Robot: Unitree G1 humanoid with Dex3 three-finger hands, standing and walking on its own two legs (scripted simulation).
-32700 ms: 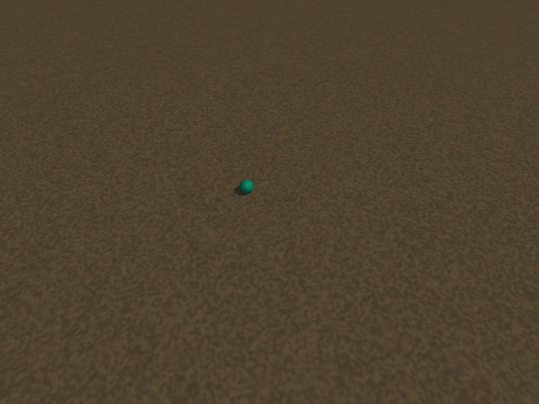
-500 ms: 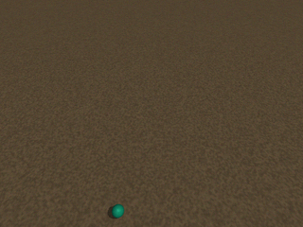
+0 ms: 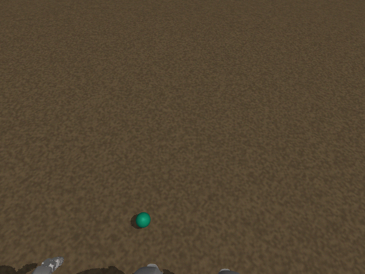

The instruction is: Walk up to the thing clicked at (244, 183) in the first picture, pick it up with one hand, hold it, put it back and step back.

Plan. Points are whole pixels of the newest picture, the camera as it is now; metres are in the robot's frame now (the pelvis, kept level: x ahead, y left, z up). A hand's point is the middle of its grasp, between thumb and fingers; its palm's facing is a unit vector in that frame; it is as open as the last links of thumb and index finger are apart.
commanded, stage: step back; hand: left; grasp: from above
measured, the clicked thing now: (143, 219) +0.44 +0.19 -0.71
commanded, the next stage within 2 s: none
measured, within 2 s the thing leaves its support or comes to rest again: neither
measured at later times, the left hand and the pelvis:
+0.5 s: hand out of the picture -0.03 +0.24 -0.12, palm faces -0.08 -0.91 -0.40, open 7.4 cm; pelvis -0.10 -0.02 +0.02, yaw -4 degrees
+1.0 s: hand out of the picture -0.12 +0.26 -0.14, palm faces -0.08 -0.92 -0.39, open 7.4 cm; pelvis -0.23 -0.01 +0.01, yaw -5 degrees
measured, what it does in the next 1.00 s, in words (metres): walks backwards: right foot, then left foot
